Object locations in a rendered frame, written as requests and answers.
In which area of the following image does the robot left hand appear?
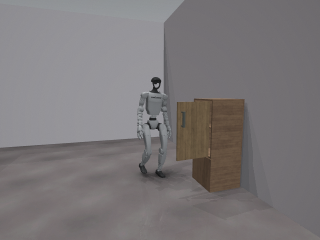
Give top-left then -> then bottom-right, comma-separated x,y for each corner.
166,125 -> 172,138

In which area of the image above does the robot left forearm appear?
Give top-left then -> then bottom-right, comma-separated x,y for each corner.
162,111 -> 170,126

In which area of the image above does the handle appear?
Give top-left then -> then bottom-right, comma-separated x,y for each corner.
181,111 -> 186,128

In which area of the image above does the right robot foot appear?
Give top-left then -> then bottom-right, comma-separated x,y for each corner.
139,163 -> 147,174

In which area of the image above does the cupboard door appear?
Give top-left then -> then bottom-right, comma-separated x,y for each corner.
176,101 -> 210,161

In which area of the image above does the robot right hand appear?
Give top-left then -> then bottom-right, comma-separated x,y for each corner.
137,125 -> 144,140

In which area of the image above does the left robot upper arm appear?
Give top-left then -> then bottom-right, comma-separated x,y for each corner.
161,93 -> 168,112

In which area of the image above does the humanoid robot head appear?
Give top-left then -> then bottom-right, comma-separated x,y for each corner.
150,77 -> 161,94

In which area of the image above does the robot right forearm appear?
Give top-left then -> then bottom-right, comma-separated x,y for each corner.
137,107 -> 143,126

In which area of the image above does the right robot upper arm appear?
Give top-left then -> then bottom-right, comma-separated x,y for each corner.
139,92 -> 149,112

